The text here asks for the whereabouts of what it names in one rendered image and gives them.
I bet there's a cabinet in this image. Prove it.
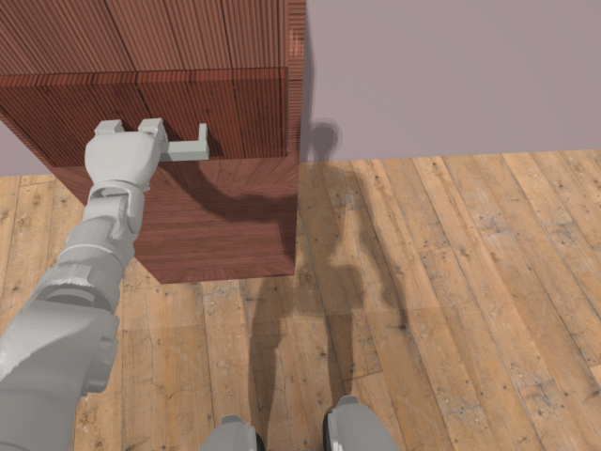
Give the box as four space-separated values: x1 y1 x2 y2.
0 0 306 285

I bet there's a drawer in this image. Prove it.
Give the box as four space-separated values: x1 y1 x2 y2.
0 67 286 167

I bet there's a left robot forearm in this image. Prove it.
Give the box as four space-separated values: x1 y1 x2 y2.
0 180 145 374

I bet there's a handle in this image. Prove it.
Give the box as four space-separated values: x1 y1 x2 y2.
159 123 209 162

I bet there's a left robot thigh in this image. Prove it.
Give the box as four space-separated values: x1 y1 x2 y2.
199 422 257 451

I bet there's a left robot hand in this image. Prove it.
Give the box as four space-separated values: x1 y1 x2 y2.
85 118 168 193

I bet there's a left robot shin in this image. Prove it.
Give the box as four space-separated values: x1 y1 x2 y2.
221 414 245 425

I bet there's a robot left upper arm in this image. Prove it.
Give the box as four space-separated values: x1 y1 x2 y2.
0 300 119 451

